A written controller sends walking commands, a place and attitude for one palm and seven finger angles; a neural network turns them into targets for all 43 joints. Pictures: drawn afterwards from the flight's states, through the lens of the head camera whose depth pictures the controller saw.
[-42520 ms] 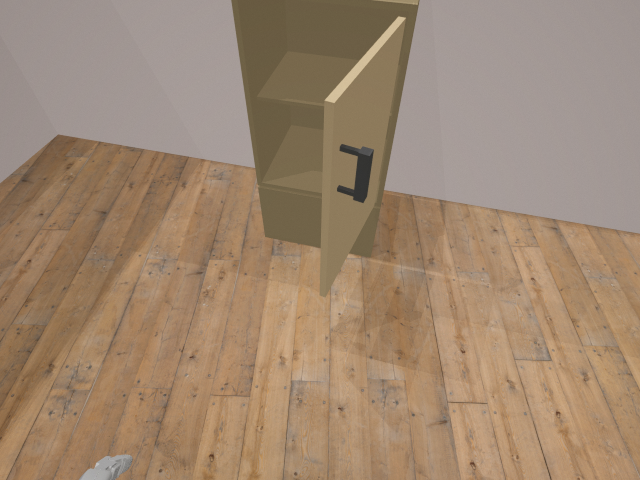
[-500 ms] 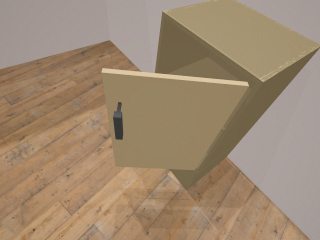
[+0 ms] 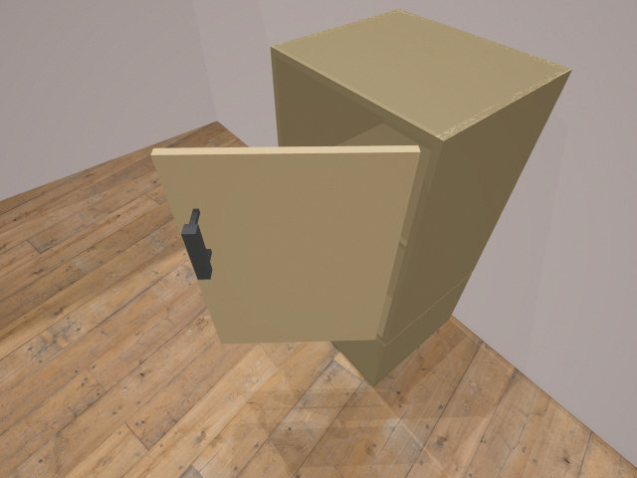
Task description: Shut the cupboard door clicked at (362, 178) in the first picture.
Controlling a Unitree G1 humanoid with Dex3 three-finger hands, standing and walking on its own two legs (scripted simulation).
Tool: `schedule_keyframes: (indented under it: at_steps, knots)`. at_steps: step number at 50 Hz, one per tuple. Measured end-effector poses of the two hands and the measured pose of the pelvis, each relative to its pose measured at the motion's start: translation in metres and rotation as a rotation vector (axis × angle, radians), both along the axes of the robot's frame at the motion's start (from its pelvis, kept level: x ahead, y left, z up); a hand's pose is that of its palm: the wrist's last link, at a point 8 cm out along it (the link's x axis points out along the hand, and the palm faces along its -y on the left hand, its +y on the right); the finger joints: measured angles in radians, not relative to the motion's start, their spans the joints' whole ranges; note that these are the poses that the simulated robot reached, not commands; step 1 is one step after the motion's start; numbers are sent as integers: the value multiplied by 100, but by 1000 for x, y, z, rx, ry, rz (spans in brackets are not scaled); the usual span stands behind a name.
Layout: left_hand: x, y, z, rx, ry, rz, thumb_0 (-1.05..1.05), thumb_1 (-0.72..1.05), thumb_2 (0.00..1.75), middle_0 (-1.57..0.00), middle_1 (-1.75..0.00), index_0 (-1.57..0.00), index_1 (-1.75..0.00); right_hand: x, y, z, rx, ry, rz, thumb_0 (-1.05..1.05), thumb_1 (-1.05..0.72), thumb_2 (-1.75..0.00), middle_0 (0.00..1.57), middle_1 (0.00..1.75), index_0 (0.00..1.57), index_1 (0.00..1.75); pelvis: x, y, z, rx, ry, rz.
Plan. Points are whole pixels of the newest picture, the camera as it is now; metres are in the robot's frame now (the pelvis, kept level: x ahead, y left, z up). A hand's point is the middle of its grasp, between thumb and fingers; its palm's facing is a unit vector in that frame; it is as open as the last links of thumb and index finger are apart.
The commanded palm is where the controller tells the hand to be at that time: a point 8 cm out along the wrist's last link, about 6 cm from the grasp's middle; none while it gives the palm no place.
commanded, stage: come to a stop and stand still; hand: left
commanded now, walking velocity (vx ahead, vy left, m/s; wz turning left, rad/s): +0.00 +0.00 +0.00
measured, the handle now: (200, 244) +0.50 +0.22 -0.03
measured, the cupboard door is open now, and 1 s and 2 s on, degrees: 52 52 52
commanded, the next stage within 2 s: look again from close up in 0.18 s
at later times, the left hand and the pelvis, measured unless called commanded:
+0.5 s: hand out of the picture +0.03 +0.19 -0.19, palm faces +0.04 -0.98 -0.19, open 7.4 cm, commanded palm none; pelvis +0.03 +0.02 -0.01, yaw +0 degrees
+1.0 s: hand out of the picture +0.08 +0.27 -0.14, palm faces +0.17 -0.96 -0.23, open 7.4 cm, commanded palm +0.10 +0.29 -0.07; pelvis -0.01 +0.06 -0.01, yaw +0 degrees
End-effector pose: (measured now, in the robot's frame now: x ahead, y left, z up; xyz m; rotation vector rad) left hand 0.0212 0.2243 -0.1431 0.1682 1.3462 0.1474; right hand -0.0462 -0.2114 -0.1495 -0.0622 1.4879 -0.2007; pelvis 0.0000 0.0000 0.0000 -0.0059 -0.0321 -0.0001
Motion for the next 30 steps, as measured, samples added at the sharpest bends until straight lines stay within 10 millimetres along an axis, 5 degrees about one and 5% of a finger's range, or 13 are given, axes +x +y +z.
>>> schedule_keyframes:
  at_steps: [15, 22, 30]
  knots:
    - [-36, -30, -7, -88, 130, 42, 0, 92, 89, -20, -30, -20, -30, 30, 3, 8, -14, 1, 47, 1, -91, -90, 20, 30, 19, 30, 11, -1, 3, 4, 17, 2]
    - [-16, -4, -10, -35, 46, 33, 0, 91, 89, -20, -30, -20, -30, 79, -5, 3, -60, -129, 79, 2, -92, -90, 20, 30, 20, 30, 20, 11, -6, -13, 32, 11]
    - [22, 35, -12, 7, -62, 10, 0, 91, 89, -20, -30, -20, -30, 133, 11, 12, -86, -293, 99, 1, -91, -90, 19, 30, 19, 30, 27, 30, -10, -13, 14, -8]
